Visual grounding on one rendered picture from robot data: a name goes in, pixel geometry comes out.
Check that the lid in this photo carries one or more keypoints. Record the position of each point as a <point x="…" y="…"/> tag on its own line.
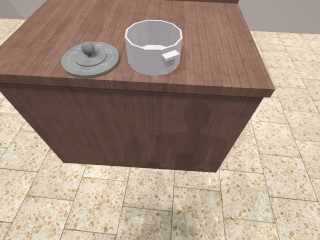
<point x="104" y="59"/>

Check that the table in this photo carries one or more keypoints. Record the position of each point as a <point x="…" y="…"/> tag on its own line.
<point x="186" y="120"/>

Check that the knob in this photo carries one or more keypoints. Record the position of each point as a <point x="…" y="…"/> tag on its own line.
<point x="87" y="48"/>

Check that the pot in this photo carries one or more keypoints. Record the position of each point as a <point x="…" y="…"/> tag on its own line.
<point x="153" y="47"/>

